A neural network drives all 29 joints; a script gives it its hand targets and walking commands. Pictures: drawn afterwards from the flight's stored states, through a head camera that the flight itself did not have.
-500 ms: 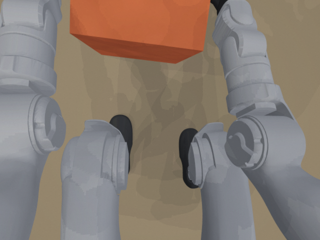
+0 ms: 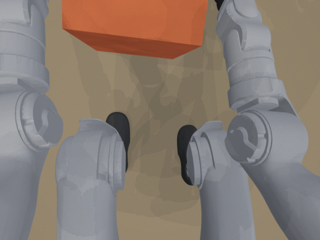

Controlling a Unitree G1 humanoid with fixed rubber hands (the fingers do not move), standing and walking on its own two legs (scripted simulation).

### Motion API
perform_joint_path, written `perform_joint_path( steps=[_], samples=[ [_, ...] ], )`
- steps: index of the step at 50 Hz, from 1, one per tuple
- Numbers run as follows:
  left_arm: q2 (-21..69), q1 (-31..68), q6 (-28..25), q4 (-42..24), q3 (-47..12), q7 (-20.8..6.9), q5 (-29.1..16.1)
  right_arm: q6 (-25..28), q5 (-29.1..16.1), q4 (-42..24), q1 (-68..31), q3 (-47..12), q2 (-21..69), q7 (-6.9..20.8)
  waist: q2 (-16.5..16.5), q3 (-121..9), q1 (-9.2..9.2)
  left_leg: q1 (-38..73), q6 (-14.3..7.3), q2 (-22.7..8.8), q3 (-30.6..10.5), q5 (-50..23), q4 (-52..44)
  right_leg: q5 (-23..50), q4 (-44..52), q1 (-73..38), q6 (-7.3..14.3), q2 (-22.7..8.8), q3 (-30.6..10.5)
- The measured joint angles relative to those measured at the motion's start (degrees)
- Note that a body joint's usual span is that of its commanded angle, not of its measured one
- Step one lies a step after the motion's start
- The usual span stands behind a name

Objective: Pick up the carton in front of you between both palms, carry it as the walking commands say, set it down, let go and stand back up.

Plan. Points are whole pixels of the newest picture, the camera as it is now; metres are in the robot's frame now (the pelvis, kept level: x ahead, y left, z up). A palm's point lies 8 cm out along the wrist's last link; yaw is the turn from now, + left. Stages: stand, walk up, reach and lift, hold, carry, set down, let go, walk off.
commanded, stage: set down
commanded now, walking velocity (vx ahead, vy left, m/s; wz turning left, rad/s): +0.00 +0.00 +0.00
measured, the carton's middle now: out of the picture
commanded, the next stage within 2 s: let go in 1.40 s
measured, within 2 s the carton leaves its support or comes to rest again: neither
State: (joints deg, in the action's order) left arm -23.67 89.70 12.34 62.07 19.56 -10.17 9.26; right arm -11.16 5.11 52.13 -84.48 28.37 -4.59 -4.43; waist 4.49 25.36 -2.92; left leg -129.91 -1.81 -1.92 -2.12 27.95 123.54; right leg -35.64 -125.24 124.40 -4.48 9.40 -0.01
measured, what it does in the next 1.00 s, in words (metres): rises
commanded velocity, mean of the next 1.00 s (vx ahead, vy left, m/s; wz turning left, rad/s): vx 0.00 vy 0.00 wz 0.00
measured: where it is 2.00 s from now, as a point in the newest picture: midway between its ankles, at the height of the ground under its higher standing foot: (154, 160)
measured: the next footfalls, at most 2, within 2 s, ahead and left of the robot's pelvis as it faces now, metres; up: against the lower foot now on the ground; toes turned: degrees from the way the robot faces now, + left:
none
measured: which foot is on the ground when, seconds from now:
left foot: down 0.00-1.00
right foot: down 0.00-1.00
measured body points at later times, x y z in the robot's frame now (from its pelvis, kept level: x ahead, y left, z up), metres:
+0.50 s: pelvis +0.01 +0.00 +0.00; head +0.38 +0.06 +0.24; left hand +0.57 +0.29 -0.16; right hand +0.57 -0.09 -0.17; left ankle +0.13 +0.12 -0.34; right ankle +0.11 -0.12 -0.34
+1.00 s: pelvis +0.02 +0.01 +0.13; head +0.36 +0.08 +0.41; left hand +0.57 +0.30 +0.00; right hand +0.57 -0.09 +0.00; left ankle +0.13 +0.12 -0.34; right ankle +0.11 -0.12 -0.34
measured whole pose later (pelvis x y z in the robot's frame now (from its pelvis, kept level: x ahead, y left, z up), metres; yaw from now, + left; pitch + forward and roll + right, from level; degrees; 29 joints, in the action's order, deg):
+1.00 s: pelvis +0.02 +0.01 +0.13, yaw +1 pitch +45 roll -7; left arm -28.5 80.7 11.4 59.1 10.7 -3.7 -1.3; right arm -12.1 -4.1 43.9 -70.7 18.2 -7.3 -11.3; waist 1.3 5.4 0.5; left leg -119.1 -1.8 1.1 -3.1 24.2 97.9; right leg -31.7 -98.2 112.5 -3.9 5.4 -0.2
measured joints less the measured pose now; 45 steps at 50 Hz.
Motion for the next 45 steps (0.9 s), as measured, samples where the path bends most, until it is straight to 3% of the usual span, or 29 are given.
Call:
perform_joint_path(
  steps=[6, 10, 13, 17, 21, 30, 38, 45],
  samples=[
    [-0.96, 0.39, -3.23, 3.91, -1.81, 2.01, -2.05, 1.68, -0.65, 2.92, -0.91, -3.48, -1.70, -1.01, -0.22, 2.53, 0.17, 1.16, -0.05, 0.18, 0.04, 0.22, 0.38, -0.47, -0.24, -1.52, -0.48, -0.18, -0.06],
    [-4.20, -0.94, -6.78, 7.33, -7.26, 6.84, -8.63, 4.22, -6.66, 6.76, -1.47, -10.55, -4.05, -3.98, -0.49, 4.64, 0.87, 1.59, -0.35, 0.10, 0.28, 0.56, 0.87, -0.92, -0.58, -2.18, -0.91, -0.16, -0.28],
    [-6.33, -1.75, -8.32, 8.29, -10.86, 8.85, -13.66, 5.31, -11.00, 7.74, -0.22, -14.63, -5.77, -5.14, -1.03, 4.53, 1.40, 1.30, -0.74, 0.27, 0.69, 0.92, 1.56, -1.63, -1.41, -2.15, -1.07, -0.49, -0.53],
    [-8.45, 0.02, -9.04, 9.43, -14.71, 9.02, -18.71, 5.91, -15.04, 6.71, 1.11, -18.12, -7.67, -5.83, -1.84, 3.97, 1.48, 0.92, -0.95, 0.46, 0.87, 1.21, 2.30, -2.27, -2.23, -2.04, -1.13, -0.78, -0.58],
    [-9.35, 1.53, -8.65, 9.78, -16.21, 8.42, -20.80, 5.54, -16.34, 4.03, 2.58, -19.42, -7.85, -6.51, -2.46, 1.96, 1.55, 0.15, -0.86, 0.75, 0.65, 1.11, 2.26, -2.37, -2.19, -1.43, -1.04, -1.06, -0.33],
    [-7.95, -2.22, -4.06, 2.24, -14.52, 8.16, -18.36, 1.27, -14.38, -5.70, 7.16, -16.83, -4.17, -9.25, -1.61, -5.48, 1.92, 2.77, 0.42, 1.86, -0.56, 0.42, -4.05, -1.39, 4.19, -3.87, 0.48, -2.21, 0.58],
    [-6.10, -5.30, -2.62, 3.31, -10.87, 6.82, -13.06, 0.07, -9.00, -1.71, 8.11, -10.95, -2.31, -7.95, -2.55, -15.05, 2.56, 5.66, 0.64, 2.63, -1.26, -1.55, -14.25, 1.14, 15.04, -6.83, 0.94, -3.22, 0.73],
    [-5.16, -7.36, -2.31, 1.03, -9.27, 6.62, -11.29, 0.15, -8.49, -3.65, 11.18, -9.82, -2.55, -7.02, -3.16, -18.88, 3.16, 8.06, 0.21, 2.89, -1.13, -2.84, -20.79, 2.79, 21.99, -9.27, 0.67, -3.72, 0.27]
  ],
)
